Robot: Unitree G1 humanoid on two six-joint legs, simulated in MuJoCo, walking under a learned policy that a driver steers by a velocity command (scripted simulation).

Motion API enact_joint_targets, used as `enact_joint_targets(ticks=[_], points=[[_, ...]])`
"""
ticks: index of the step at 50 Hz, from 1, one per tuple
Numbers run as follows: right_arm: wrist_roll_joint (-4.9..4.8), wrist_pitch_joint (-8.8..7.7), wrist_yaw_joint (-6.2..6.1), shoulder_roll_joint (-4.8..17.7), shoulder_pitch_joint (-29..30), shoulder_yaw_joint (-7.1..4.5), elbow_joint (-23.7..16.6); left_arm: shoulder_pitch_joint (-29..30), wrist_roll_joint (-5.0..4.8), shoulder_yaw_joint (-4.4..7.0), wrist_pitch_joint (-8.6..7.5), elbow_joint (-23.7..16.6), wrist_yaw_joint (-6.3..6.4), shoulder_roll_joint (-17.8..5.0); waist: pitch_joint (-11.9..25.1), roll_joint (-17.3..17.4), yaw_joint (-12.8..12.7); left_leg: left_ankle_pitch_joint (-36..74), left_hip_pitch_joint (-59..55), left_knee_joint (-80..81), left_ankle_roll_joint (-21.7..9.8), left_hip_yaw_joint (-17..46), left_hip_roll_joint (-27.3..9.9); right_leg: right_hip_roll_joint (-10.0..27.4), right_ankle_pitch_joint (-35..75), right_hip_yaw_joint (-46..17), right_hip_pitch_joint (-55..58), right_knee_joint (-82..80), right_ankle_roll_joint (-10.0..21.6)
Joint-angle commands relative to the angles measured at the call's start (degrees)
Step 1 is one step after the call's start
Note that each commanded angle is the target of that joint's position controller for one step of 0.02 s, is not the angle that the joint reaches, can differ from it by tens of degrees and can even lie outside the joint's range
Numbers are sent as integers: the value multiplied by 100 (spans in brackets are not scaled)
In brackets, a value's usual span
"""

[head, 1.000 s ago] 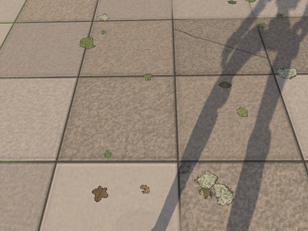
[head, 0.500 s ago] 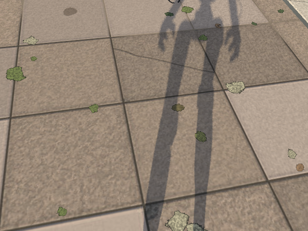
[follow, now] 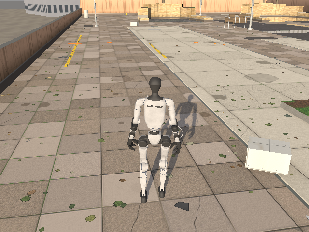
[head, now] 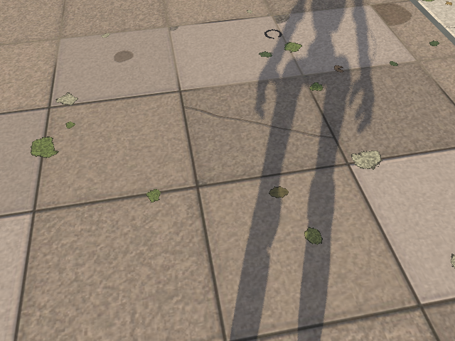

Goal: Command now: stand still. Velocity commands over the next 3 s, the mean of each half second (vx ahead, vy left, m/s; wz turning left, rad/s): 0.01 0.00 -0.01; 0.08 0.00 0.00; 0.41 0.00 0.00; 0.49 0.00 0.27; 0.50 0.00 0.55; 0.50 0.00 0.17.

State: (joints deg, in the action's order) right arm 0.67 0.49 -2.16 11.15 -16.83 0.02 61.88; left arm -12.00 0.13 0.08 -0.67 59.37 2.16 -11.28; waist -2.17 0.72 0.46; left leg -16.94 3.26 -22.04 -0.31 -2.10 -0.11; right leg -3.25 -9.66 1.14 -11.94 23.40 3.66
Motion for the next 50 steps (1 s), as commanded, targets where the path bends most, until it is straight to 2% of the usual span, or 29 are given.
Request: enact_joint_targets(ticks=[1, 17, 39, 40, 42, 44, 45, 46, 47, 49, 50], points=[[4, -9, -29, 391, -398, -49, 55, -170, 3, 96, -25, -11, 23, -545, -29, -65, 4, 608, 426, 349, -158, 439, -471, 840, 1085, -914, 331, -427, 127], [9, -49, -58, 172, -615, 40, 386, -537, 9, 43, 40, 530, 20, -305, -266, -45, -55, 337, 710, 418, -222, 502, -512, 750, 236, -887, 191, -603, 38], [10, -125, -75, -82, -972, 59, 471, -814, 12, 6, 40, 770, 22, -32, -342, -19, -82, 345, 867, 492, -277, 578, -523, 734, 299, -800, 152, -468, -27], [18, -126, -70, -95, -1053, 59, 491, -853, 15, 0, 45, 786, 19, -11, -234, -20, -64, -71, 828, 549, -295, 574, -483, 680, -99, -777, 175, -475, -22], [41, -96, -55, 80, -1145, -28, 467, -807, 23, 49, 73, 720, 6, -106, -369, 114, -16, -1397, 930, 577, -436, 671, -407, 441, -1270, -620, -160, -189, 64], [31, -59, -35, 236, -1320, -110, 407, -593, 80, 83, 78, 545, -50, -87, -770, 434, 143, -2748, 961, 936, -757, 1296, -728, 162, -2143, -348, -1023, 453, 117], [18, -63, -40, 344, -1533, -162, 452, -383, 113, 59, 45, 402, -96, 74, -943, 725, 250, -3159, 805, 1331, -977, 1852, -1145, 18, -1853, -43, -1450, 1053, 72], [26, -82, -48, 448, -1514, -223, 460, -241, 193, 41, -9, 274, -140, 164, -1148, 887, 249, -3152, 765, 1587, -1192, 2274, -1609, 160, -1404, 192, -1730, 1629, 37], [40, -117, -41, 452, -1502, -254, 437, -94, 216, 68, -68, 152, -174, 81, -1215, 756, 257, -2880, 699, 1712, -1318, 2438, -1808, 351, -1301, 173, -2001, 1979, 35], [102, -216, -7, 497, -1466, -304, 403, -7, 202, 131, -188, -22, -236, -47, -1169, 563, 192, -2151, 323, 1607, -1367, 2305, -1830, 553, -1416, 79, -2361, 2184, 37], [102, -265, 7, 467, -1415, -311, 381, 48, 167, 153, -246, -97, -264, -68, -1142, 518, 162, -1773, 246, 1504, -1302, 2084, -1726, 581, -1410, 101, -2286, 1984, 33]])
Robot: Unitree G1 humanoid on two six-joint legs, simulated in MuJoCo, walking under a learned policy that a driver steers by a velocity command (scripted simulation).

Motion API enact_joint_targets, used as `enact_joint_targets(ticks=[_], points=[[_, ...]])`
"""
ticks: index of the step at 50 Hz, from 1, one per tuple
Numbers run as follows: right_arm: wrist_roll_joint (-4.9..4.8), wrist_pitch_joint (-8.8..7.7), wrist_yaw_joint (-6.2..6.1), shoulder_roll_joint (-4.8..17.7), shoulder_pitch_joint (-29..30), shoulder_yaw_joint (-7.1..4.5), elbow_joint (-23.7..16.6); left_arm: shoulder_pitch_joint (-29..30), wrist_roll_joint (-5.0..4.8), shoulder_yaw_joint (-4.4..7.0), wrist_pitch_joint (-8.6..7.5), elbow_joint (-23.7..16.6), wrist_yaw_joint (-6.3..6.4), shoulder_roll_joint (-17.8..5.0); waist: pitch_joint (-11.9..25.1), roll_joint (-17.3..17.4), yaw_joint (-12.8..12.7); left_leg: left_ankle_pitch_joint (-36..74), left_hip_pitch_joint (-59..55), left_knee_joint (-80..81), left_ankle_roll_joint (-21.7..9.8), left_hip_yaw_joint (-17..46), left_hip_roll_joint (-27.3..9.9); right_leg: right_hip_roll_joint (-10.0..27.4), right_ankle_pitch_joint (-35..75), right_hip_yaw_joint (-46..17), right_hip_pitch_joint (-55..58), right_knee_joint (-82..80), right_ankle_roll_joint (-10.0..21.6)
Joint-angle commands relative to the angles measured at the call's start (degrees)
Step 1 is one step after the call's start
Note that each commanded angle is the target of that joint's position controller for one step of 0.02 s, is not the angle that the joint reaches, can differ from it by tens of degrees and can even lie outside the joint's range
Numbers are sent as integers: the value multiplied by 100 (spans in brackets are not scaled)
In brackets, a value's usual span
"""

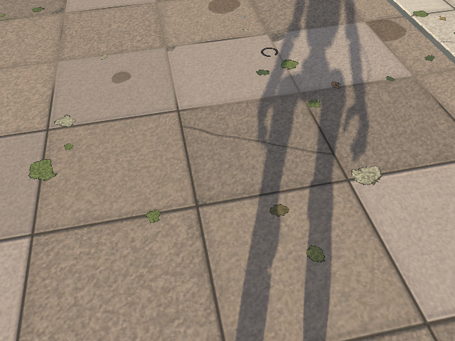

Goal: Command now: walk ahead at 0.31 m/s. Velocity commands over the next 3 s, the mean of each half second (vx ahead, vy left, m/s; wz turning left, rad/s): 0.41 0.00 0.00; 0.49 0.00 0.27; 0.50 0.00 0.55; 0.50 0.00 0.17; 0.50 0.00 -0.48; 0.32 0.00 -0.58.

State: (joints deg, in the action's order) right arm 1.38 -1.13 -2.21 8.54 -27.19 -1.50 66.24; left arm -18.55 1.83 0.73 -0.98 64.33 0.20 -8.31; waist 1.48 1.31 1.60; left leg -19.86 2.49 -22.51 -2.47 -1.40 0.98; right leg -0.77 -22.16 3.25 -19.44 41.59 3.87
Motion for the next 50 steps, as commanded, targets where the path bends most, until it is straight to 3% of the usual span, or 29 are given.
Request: enact_joint_targets(ticks=[1, 3, 4, 5, 6, 7, 8, 9, 10, 13, 16, 20, 23, 26, 28, 29, 30, 31, 32, 33, 34, 36, 39, 41, 43, 50], points=[[20, -147, 20, 722, -332, -169, -77, 733, -44, 108, -263, -654, -89, -363, -1446, 457, 22, -1129, 339, 1442, -1012, 1777, -1702, 286, -88, -30, -1295, -76, 9], [-18, -195, 34, 778, -135, -194, -136, 408, -104, 142, -317, -637, -122, -292, -1293, 458, -225, -645, 815, 1079, -889, 1296, -1459, 90, 331, 234, -210, -802, 35], [-40, -209, 52, 784, 4, -199, -182, -104, -130, 177, -328, -467, -119, -264, -1167, 359, -459, -339, 1333, 691, -790, 1006, -1252, -129, 543, 383, 764, -1195, 45], [-23, -256, 80, 722, 66, -175, -228, -846, -131, 267, -349, -220, -79, -396, -877, 58, -757, 291, 1881, -103, -650, 661, -974, -199, 533, 219, 1933, -1452, 88], [-51, -319, 150, 394, 266, -74, -434, -1698, -53, 415, -396, -77, 8, -892, -508, -1136, -1130, 365, 2705, -1998, -338, -114, -323, 1036, -616, -1629, 2841, -2451, 387], [-17, -350, 201, 273, 227, -66, -658, -2389, -74, 519, -326, 125, 16, -1362, -231, -2095, -1128, -1142, 3736, -3706, -217, -367, 274, 2169, -1444, -3966, 3213, -3346, 943], [115, -319, 239, 539, 583, -137, -748, -1766, -57, 424, -265, 2, 39, -1053, -671, -1067, -759, -916, 3994, -4521, -332, 153, -181, 2205, -1610, -3866, 2591, -3290, 989], [97, -342, 294, 425, 823, -118, -825, -1118, -51, 373, -286, -234, 15, -902, -952, -499, -547, -263, 4015, -4620, -379, 275, -409, 2046, -1201, -3298, 2064, -3274, 917], [42, -379, 332, 335, 851, -107, -818, -734, -51, 338, -329, -362, 1, -830, -963, -259, -354, 224, 3784, -4438, -360, 308, -553, 1803, -495, -2715, 1747, -3369, 809], [79, -262, 387, 367, 720, -163, -779, -746, -89, 195, -468, -319, 49, -533, -747, -372, -106, 641, 3439, -4034, -181, 97, -590, 1355, 1301, -1620, 1707, -3404, 641], [57, -154, 402, 375, 1271, -186, -989, -1169, -99, 147, -524, -157, 80, -573, -780, -455, -122, 913, 3817, -3677, -62, -133, -532, 1243, 2718, -1078, 1939, -3330, 661], [1, -145, 422, 284, 2490, -110, -1467, -1251, -92, 80, -543, -159, 79, -547, -1011, -564, -278, 1496, 3616, -2240, 2, -436, -363, 1038, 3455, -620, 1689, -3404, 659], [-41, -147, 413, 330, 2906, -89, -1652, -1369, -101, 93, -569, -102, 109, -655, -1040, -660, -333, 1736, 3082, -1398, -149, -610, -202, 1125, 3979, -499, 1797, -3401, 646], [-40, -197, 335, 538, 2563, -177, -1628, -1204, -77, 133, -591, -94, 133, -801, -766, -645, -58, 1482, 2383, -1098, -474, -648, 40, 1263, 5692, -341, 2270, -2716, 564], [-35, -274, 252, 754, 1230, -320, -1195, -1047, -50, 183, -544, -110, 146, -933, -53, -594, 493, 1279, 1074, -784, -684, -669, 319, 1171, 6474, -189, 2386, -1085, 438], [42, -316, 201, 948, 374, -418, -923, -1027, -78, 181, -524, -136, 124, -923, 375, -454, 821, 1195, -142, -552, -818, -351, 8, 975, 5494, -88, 1688, 161, 371], [166, -325, 166, 1486, -386, -565, -828, -1286, -170, 109, -507, -295, 74, -551, 1092, 340, 863, 171, -1472, -369, -1260, 1615, -1500, 440, 3017, 237, 332, 2212, 234], [53, -234, 254, 1573, -132, -587, -850, -1601, -235, 168, -506, -326, -14, -452, 1448, 1126, 496, -268, -1990, 761, -1967, 4419, -2398, -501, -603, -199, -1170, 3887, 120], [-78, -214, 300, 1406, 656, -535, -964, -1026, -114, 225, -495, -505, -13, -715, 658, 518, 230, -853, -1324, 989, -1831, 3972, -2130, 1, -110, -583, -1749, 4020, 225], [-117, -237, 319, 988, 1080, -422, -1052, -411, -61, 239, -535, -683, -37, -768, 8, 61, 184, -578, -507, 1096, -1668, 3172, -1951, 262, 402, -543, -1833, 3719, 225], [-87, -276, 320, 734, 1222, -345, -1026, -226, -50, 238, -556, -735, -45, -654, -345, -243, -18, 118, 173, 1246, -1470, 2640, -1686, 455, 658, -552, -1567, 3243, 197], [-74, -367, 248, 531, 1104, -246, -893, -280, 73, 228, -429, -785, -65, -477, -416, -178, -326, 1133, 836, 1300, -1243, 1940, -1249, 615, 727, -571, -1000, 2604, 29], [-83, -441, 199, 829, 751, -286, -860, 24, 84, 231, -268, -1021, -77, -483, -444, -35, -385, 1774, 1045, 1351, -1310, 1560, -1058, 607, 830, -402, -1064, 1957, -230], [-99, -423, 197, 941, 566, -300, -900, 648, 63, 238, -215, -1297, -84, -582, -606, 28, -266, 1624, 1061, 1505, -1303, 1529, -988, 638, 1236, -323, -1403, 1372, -397], [-103, -399, 214, 907, 306, -291, -913, 1262, 25, 241, -198, -1543, -93, -638, -700, 82, -77, 1745, 880, 1533, -1214, 1544, -919, 620, 1703, -289, -1660, 735, -520], [-41, -336, 181, 995, -362, -338, -981, 2540, -48, 187, -246, -2151, -144, -677, -568, 290, 404, 2957, -216, 869, -1079, 1702, -886, 307, 2073, -278, -1900, -407, -564]])
Over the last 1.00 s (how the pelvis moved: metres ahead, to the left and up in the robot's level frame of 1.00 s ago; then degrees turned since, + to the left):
0.03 0.01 0.00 0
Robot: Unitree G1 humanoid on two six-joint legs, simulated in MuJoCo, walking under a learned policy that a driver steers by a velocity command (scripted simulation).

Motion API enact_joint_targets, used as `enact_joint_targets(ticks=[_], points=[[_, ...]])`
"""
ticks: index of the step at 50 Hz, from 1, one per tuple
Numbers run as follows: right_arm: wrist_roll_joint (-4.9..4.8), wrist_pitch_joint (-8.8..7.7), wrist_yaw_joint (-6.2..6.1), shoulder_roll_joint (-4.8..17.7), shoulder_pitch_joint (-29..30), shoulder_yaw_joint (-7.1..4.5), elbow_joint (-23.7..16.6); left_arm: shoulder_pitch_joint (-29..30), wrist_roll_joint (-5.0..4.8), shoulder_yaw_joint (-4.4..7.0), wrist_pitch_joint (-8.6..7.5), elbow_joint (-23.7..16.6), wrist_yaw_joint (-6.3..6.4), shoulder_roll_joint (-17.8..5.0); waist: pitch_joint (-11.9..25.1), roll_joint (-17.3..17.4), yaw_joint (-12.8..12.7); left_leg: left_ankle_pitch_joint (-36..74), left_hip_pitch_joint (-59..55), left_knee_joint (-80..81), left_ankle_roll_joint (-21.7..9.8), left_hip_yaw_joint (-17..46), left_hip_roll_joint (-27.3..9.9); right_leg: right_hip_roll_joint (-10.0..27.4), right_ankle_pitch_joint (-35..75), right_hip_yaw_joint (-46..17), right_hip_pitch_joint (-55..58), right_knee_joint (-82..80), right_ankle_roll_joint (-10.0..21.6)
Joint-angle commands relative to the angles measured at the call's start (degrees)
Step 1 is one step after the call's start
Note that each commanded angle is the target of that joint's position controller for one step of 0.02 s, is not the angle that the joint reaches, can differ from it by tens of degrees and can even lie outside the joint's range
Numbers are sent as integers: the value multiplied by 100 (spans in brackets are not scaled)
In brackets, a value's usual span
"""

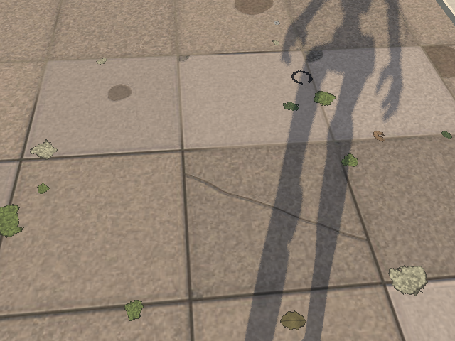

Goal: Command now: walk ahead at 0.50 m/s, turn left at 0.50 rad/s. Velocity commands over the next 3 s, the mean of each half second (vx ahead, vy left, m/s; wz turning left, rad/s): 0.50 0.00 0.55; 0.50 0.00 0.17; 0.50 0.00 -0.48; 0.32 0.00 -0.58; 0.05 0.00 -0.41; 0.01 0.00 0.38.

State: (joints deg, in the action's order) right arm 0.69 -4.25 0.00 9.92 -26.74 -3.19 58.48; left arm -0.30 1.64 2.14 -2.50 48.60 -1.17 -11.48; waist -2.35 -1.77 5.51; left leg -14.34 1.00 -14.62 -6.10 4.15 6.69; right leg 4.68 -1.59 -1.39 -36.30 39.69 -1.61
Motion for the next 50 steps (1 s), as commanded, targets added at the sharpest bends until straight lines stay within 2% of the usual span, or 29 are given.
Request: enact_joint_targets(ticks=[1, 2, 4, 5, 6, 7, 8, 9, 10, 11, 13, 16, 18, 23, 27, 30, 32, 33, 34, 35, 36, 37, 38, 39, 40, 41, 43, 47, 50], points=[[47, -12, -57, 895, -415, -185, -235, 819, -44, 39, -119, -663, -11, -382, -182, 634, 32, 2571, -173, -47, -701, 1208, -1484, -282, -78, 176, -153, -367, 11], [60, -5, -80, 944, -364, -206, -279, 816, -60, 41, -148, -723, -11, -427, -163, 679, -11, 2715, -227, -179, -648, 1280, -1512, -315, -169, 134, 23, -557, 54], [64, -2, -110, 1098, -35, -262, -416, 337, -85, 85, -218, -681, 16, -578, -29, 759, -318, 3126, 0, -557, -433, 1323, -1491, -460, -507, 126, 988, -1023, 187], [52, -24, -89, 1188, 107, -292, -476, -219, -88, 146, -262, -535, 61, -711, 234, 715, -560, 3602, 158, -1075, -320, 1290, -1375, -614, -633, 199, 1821, -1221, 278], [8, -61, -41, 1171, 213, -295, -523, -1042, -39, 231, -339, -324, 129, -911, 712, 414, -949, 3528, 494, -2123, -189, 1032, -1043, -465, -453, 107, 2974, -1520, 437], [-71, -104, -10, 856, 266, -219, -769, -2016, 124, 339, -389, -277, 225, -1357, 1612, -141, -1286, 2020, 1335, -3679, -86, 722, -686, 824, -1414, -1111, 4379, -1595, 708], [-313, -67, -29, 305, -443, -119, -943, -2061, 231, 447, -318, -300, 216, -1875, 2278, -1563, -887, -1771, 3103, -5214, 93, 102, 131, 2287, -1526, -3640, 5662, -2125, 1385], [-127, 30, -81, 866, -350, -200, -809, -1719, 148, 399, -218, -350, 194, -1376, 1873, -832, -743, -1505, 3626, -5846, 12, 159, -395, 2139, -2315, -3984, 5087, -2316, 1443], [-26, 64, -37, 915, 108, -221, -835, -1298, 88, 259, -214, -438, 178, -832, 988, -177, -698, -891, 3662, -5806, 32, 133, -638, 1802, -2228, -2975, 4218, -2421, 1269], [2, 71, 20, 790, 405, -206, -901, -1118, 82, 195, -236, -406, 158, -618, 553, 32, -645, -531, 3540, -5573, 78, 92, -815, 1505, -1520, -2126, 3599, -2568, 1135], [127, 199, 136, 706, 538, -216, -972, -1252, 41, 154, -293, -253, 181, -523, 288, -350, -506, -339, 3295, -5304, 172, 11, -1000, 1116, -550, -1108, 3052, -2751, 916], [135, 355, 245, 602, 817, -191, -1160, -1573, -61, 178, -442, -91, 142, -585, 285, -388, -428, -78, 3520, -5257, 234, -112, -1036, 1083, 554, -458, 3068, -2855, 952], [156, 391, 309, 601, 1218, -165, -1336, -1714, -70, 198, -471, -42, 133, -640, 202, -338, -455, 272, 3877, -5101, 280, -171, -1112, 1103, 813, -102, 3154, -2957, 1003], [121, 354, 437, 526, 2265, -40, -1747, -1925, -49, 208, -449, 54, 131, -725, -102, -318, -611, 1326, 3747, -3475, 318, -545, -1097, 890, 963, 791, 3103, -3089, 910], [149, 343, 495, 579, 2875, 5, -2018, -2269, -53, 267, -379, 177, 191, -966, -259, -299, -771, 1114, 3437, -2490, 104, -953, -1007, 1089, 1350, 1137, 3610, -2979, 840], [200, 352, 439, 697, 2789, -42, -2064, -2428, -39, 307, -244, 270, 243, -1159, -82, -401, -683, 307, 2916, -2124, -182, -1273, -606, 1157, 3327, 1462, 4124, -2122, 747], [251, 290, 357, 853, 1816, -142, -1797, -2521, -49, 309, -132, 324, 250, -1272, 509, -400, -284, -6, 1664, -1718, -451, -1282, -172, 1141, 4144, 1564, 4043, -563, 726], [313, 232, 275, 1049, 853, -247, -1472, -2475, -55, 272, -102, 258, 236, -1209, 1050, -111, 138, 187, 241, -1356, -634, -939, -259, 1004, 3190, 1661, 3255, 750, 594], [373, 199, 175, 1629, 394, -385, -1434, -2638, -166, 119, -119, -91, 148, -623, 1798, 1007, 113, -490, -1710, -1193, -1150, 1425, -1992, 515, -291, 1659, 1120, 2710, 332], [154, 254, 116, 1865, 245, -416, -1476, -2540, -149, 166, -141, -247, 91, -767, 2240, 1220, 40, 211, -2081, -275, -1581, 3760, -3026, -360, -2987, 813, 0, 3980, 179], [89, 290, 55, 1701, 454, -382, -1410, -1873, -134, 216, -127, -326, 94, -928, 1473, 428, 76, 894, -1601, -268, -1341, 2625, -2788, -39, -2335, 263, -475, 4062, 253], [61, 236, 27, 1394, 786, -294, -1370, -1786, -197, 146, -180, -312, 75, -760, 851, 369, -123, 1591, -756, -211, -1163, 1798, -2573, 112, -1934, 190, -335, 3697, 312], [70, 168, 25, 1134, 1024, -210, -1331, -1938, -174, 139, -165, -163, 60, -697, 520, 171, -390, 1977, -109, -54, -849, 1175, -2270, 281, -1742, 101, 44, 3159, 351], [39, 101, 19, 967, 1203, -144, -1286, -2141, -65, 145, -69, -49, 40, -682, 350, 282, -613, 2102, 361, 110, -645, 735, -2040, 329, -1651, 49, 402, 2856, 342], [40, 32, 23, 858, 1263, -103, -1268, -2371, -8, 144, 32, 92, 8, -643, 338, 412, -699, 2103, 646, 262, -512, 439, -1929, 308, -1552, -3, 724, 2713, 335], [42, -40, 26, 841, 1172, -92, -1211, -2417, -7, 162, 97, 144, -30, -634, 325, 429, -716, 2240, 699, 364, -457, 302, -1871, 226, -1458, -19, 784, 2685, 340], [17, -127, 23, 955, 1018, -116, -1093, -2252, -42, 186, 158, 151, -88, -578, 160, 459, -734, 2263, 663, 565, -300, -40, -1797, 154, -1095, -93, 491, 2499, 346], [15, -175, -1, 903, 669, -84, -927, -1497, -62, 205, 181, -8, -104, -558, -190, 514, -537, 2260, 314, 792, -49, -531, -1736, 51, -281, -151, -331, 1894, 327], [16, -201, -42, 842, 551, -35, -831, -1053, -34, 160, 143, -133, -129, -475, -300, 503, -467, 2636, 67, 788, 1, -889, -1725, -36, 181, 43, -436, 1133, 339]])
Over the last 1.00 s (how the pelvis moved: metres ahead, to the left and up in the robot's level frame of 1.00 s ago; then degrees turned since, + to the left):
0.50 -0.02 0.01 9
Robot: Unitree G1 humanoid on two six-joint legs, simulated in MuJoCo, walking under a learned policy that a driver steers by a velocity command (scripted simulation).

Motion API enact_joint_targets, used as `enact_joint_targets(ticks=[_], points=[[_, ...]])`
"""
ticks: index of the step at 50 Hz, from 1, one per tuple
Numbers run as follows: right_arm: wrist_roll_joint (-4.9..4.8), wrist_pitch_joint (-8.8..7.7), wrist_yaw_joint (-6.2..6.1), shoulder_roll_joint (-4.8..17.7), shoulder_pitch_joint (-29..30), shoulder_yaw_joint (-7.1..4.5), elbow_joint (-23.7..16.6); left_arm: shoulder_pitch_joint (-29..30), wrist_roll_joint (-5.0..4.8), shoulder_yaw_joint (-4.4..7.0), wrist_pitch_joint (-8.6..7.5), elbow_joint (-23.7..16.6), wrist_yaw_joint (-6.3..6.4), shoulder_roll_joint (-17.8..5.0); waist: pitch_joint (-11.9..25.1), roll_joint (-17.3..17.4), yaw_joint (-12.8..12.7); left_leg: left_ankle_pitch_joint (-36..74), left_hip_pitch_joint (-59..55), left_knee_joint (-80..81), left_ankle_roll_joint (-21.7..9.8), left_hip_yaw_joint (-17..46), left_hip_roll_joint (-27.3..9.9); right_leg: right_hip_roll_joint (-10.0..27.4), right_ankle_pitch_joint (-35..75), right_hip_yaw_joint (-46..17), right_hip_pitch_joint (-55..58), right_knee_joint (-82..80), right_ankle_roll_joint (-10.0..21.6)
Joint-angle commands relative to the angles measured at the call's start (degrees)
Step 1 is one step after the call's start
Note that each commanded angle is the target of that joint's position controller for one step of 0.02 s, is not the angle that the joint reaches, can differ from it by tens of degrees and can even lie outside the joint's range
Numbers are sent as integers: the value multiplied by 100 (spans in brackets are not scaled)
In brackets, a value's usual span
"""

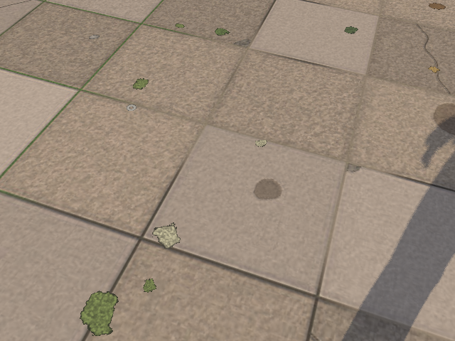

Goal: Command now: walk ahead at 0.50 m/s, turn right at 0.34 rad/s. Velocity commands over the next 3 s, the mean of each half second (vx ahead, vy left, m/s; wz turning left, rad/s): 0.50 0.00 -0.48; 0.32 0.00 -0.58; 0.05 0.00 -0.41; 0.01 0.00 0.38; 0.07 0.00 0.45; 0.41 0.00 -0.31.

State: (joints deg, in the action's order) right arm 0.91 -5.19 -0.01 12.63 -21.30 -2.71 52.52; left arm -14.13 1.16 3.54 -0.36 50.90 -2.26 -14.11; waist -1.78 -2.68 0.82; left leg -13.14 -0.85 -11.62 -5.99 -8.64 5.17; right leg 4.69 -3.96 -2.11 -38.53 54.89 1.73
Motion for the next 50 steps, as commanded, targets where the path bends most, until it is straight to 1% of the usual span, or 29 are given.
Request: enact_joint_targets(ticks=[1, 4, 6, 9, 10, 11, 12, 13, 14, 15, 16, 17, 18, 20, 22, 26, 31, 33, 35, 36, 37, 38, 39, 40, 41, 42, 44, 46, 50], points=[[-3, -110, -62, 565, -49, -71, -195, 494, 26, -10, -80, -419, -36, -170, -395, 599, 39, 2712, 162, 470, 3, 274, -1585, -61, 508, 253, -186, -661, 20], [2, -86, -143, 582, -371, -46, -11, 1012, 61, -97, -98, -643, -86, -67, -510, 582, 192, 3448, -289, 320, 27, 8, -1699, -151, 459, 707, -139, -1372, 153], [24, -53, -188, 670, -459, -42, 82, 1110, 57, -117, -110, -746, -99, -65, -457, 617, 160, 4514, -582, -45, 83, -191, -1771, -353, 158, 979, 148, -1758, 335], [51, 22, -280, 975, -309, -96, 107, 440, 67, -38, -89, -634, -40, -257, 43, 926, -219, 6858, -871, -1326, 157, -392, -1910, -867, -719, 1284, 1083, -1842, 734], [74, 70, -282, 1068, -196, -125, 65, -97, 75, 32, -106, -496, -13, -400, 352, 949, -471, 6896, -733, -2180, 120, -399, -1956, -993, -970, 1223, 1689, -1961, 899], [57, 102, -251, 1125, -46, -140, -11, -812, 115, 135, -155, -292, 24, -580, 724, 803, -850, 6058, -243, -3390, 93, -436, -1882, -1057, -921, 1001, 2690, -2464, 1096], [12, 74, -197, 1022, 120, -114, -202, -1492, 172, 309, -163, -167, 107, -1052, 1159, 199, -1204, 3825, 945, -5275, 175, -528, -1538, -146, -1296, -263, 3927, -2883, 1493], [-45, 8, -68, 469, -49, -43, -586, -1044, 83, 447, -93, -306, 135, -1576, 1426, -1223, -554, -1596, 3621, -7402, 497, 23, -86, 1390, -703, -3585, 5480, -3426, 2420], [46, -71, -19, 793, 418, -55, -709, -990, -114, 452, -59, -304, 119, -1508, 1372, -129, -760, -1273, 4288, -7587, 413, 1181, -384, 1433, -681, -3716, 5325, -3802, 2552], [-15, -148, 10, 745, 673, -27, -830, -689, -112, 371, -63, -312, 157, -1212, 682, 170, -582, -787, 4448, -7189, 404, 1247, -703, 1362, -571, -3022, 4659, -3948, 2323], [-38, -177, 4, 769, 590, -37, -794, -503, -90, 275, -72, -285, 170, -853, 127, 620, -281, -546, 4154, -6537, 436, 1162, -912, 1113, -21, -2462, 3816, -4116, 1987], [45, -94, -5, 731, 622, -36, -812, -318, -90, 218, -120, -297, 198, -700, -49, 675, -84, -515, 3848, -6088, 523, 1175, -1052, 774, 436, -2004, 3329, -4160, 1750], [146, 35, 12, 660, 460, -7, -775, -195, -104, 183, -172, -339, 222, -651, -26, 560, 53, -470, 3519, -5832, 622, 1142, -1094, 520, 748, -1627, 3023, -4230, 1642], [214, 228, 52, 585, 435, 9, -832, -325, -130, 196, -294, -315, 199, -790, 64, 362, 116, -403, 3363, -5425, 770, 989, -1093, 286, 1407, -1308, 2806, -4252, 1599], [200, 296, 77, 557, 774, 25, -1002, -498, -132, 236, -337, -300, 187, -958, 25, 224, 52, -47, 3511, -4896, 889, 866, -1104, 123, 1571, -1167, 2735, -4313, 1507], [156, 308, 106, 562, 1744, 58, -1363, -946, -141, 247, -298, -286, 188, -979, -28, -45, -338, 841, 3883, -3689, 975, 799, -1009, -52, 1610, -1217, 3136, -4196, 1186], [95, 224, 140, 617, 2545, 121, -1689, -1324, -61, 268, -257, -325, 248, -1075, 6, -141, -665, 1096, 3960, -2658, 865, 847, -732, 105, 1947, -1596, 3888, -3792, 1132], [80, 163, 122, 718, 2475, 112, -1739, -1211, -29, 286, -250, -392, 297, -1147, -18, -182, -549, 946, 3560, -2216, 741, 950, -613, 172, 2354, -1747, 3961, -3481, 991], [83, 77, 34, 942, 1608, 36, -1492, -861, -26, 304, -258, -505, 316, -1229, 268, -239, -152, 711, 2249, -1746, 542, 923, -305, -39, 3460, -1697, 3684, -2699, 634], [100, -5, -31, 1065, 910, -13, -1318, -693, -99, 305, -296, -541, 280, -1252, 601, -107, 228, 1305, 1270, -1288, 415, 898, -355, -323, 3591, -1534, 3454, -1834, 443], [203, -97, -107, 1368, 98, -84, -1239, -642, -211, 228, -347, -708, 239, -970, 1288, 205, 532, 1952, -231, -1350, 176, 1634, -1319, -629, 2128, -1390, 2620, -502, 272], [301, -37, -124, 1887, -98, -188, -1334, -1414, -412, 90, -314, -863, 310, -281, 2216, 1602, 185, 4649, -1817, -1702, -510, 3608, -3423, -1528, -3084, -526, 1107, 1372, 88], [84, 92, -90, 1698, 24, -226, -1380, -1710, -181, 178, -207, -765, 387, -914, 2626, 1389, 58, 4851, -1446, -1641, -930, 4407, -3493, -1247, -3214, -450, 862, 2140, 118], [32, 134, -86, 1116, 420, -80, -1476, -1352, -76, 231, -115, -676, 381, -1037, 1845, 797, -24, 4502, -695, -1492, -822, 3536, -3118, -972, -2740, -446, 764, 2235, 62], [24, 143, -83, 727, 699, 39, -1470, -989, -25, 217, -63, -718, 327, -964, 1152, 603, -43, 4336, -66, -1298, -599, 2662, -2697, -794, -2451, -318, 662, 1966, -23], [42, 156, -102, 633, 812, 80, -1460, -843, -1, 215, 7, -753, 255, -870, 853, 789, -94, 4081, 312, -1096, -428, 2161, -2404, -643, -2270, -284, 673, 1761, -102], [16, 155, -123, 766, 851, 45, -1383, -879, 43, 194, 193, -776, 124, -724, 578, 1134, -222, 4054, 988, -791, -422, 1545, -2145, -625, -2032, -130, 978, 1616, -235], [37, 129, -112, 864, 846, -1, -1366, -811, 3, 185, 263, -874, 74, -661, 695, 1067, -309, 4137, 1125, -703, -541, 1266, -2183, -657, -1875, -65, 1043, 1489, -273], [52, 211, -133, 936, 934, -53, -1361, -254, 42, 116, 372, -1180, 7, -562, 574, 1115, -305, 3065, 1386, -495, -555, 777, -2252, -406, -1364, 119, 1000, 610, -269]])
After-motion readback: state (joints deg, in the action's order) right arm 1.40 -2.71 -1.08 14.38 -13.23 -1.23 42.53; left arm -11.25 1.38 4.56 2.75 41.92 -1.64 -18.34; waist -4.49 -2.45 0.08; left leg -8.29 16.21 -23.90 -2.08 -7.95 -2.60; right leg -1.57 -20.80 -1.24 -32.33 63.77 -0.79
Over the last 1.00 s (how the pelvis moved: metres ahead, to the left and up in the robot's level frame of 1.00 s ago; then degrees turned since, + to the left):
0.50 0.12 0.00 20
